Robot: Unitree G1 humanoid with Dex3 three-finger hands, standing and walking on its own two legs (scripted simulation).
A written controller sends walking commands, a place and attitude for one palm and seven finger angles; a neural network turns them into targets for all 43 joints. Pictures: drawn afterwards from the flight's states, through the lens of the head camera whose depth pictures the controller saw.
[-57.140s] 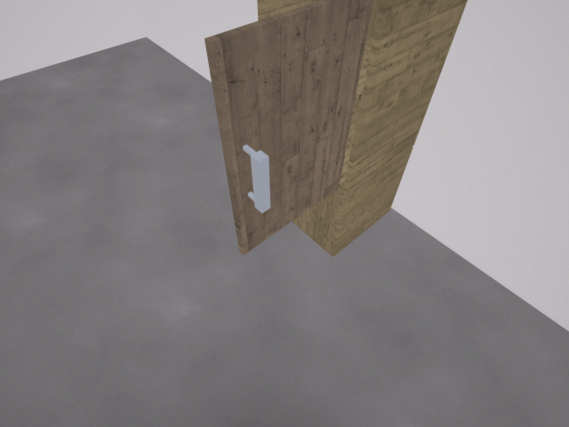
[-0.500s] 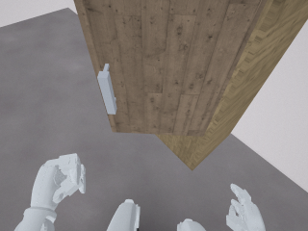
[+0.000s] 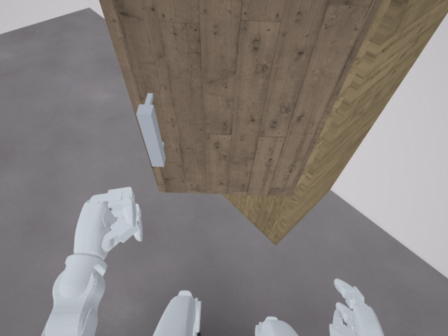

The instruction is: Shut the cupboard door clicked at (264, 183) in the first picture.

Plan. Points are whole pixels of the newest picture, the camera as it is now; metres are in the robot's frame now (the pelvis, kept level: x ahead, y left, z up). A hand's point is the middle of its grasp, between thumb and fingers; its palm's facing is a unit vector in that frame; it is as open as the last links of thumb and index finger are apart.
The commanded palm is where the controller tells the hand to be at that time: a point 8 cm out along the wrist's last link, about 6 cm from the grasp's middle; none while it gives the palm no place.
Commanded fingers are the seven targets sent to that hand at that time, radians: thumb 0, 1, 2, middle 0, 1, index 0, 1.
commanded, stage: bring the fist close to the handle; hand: left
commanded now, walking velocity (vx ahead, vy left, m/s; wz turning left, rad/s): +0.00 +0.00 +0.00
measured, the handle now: (154, 131) +0.50 +0.18 +0.05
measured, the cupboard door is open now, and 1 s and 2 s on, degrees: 46 46 34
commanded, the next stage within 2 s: push the door shut along its arc in 0.92 s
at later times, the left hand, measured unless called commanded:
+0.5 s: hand (161, 177) +0.38 +0.14 +0.05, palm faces +0.02 -1.00 -0.03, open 3.1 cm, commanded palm +0.37 +0.19 +0.05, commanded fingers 0.00 0.90 0.90 -1.30 -1.50 -1.30 -1.50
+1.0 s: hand (164, 173) +0.39 +0.14 +0.05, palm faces +0.03 -1.00 -0.03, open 3.1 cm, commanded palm +0.37 +0.19 +0.05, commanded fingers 0.00 0.90 0.90 -1.30 -1.50 -1.30 -1.50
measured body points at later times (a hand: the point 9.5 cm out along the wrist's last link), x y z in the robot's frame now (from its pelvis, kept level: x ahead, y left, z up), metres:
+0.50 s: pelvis +0.00 -0.01 +0.00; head +0.07 +0.00 +0.45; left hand +0.37 +0.20 +0.06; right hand +0.13 -0.26 -0.10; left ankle +0.09 +0.11 -0.64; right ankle -0.01 -0.13 -0.64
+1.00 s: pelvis +0.01 -0.01 +0.00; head +0.09 -0.01 +0.45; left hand +0.38 +0.19 +0.05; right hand +0.11 -0.27 -0.11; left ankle +0.09 +0.11 -0.64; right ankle -0.01 -0.13 -0.64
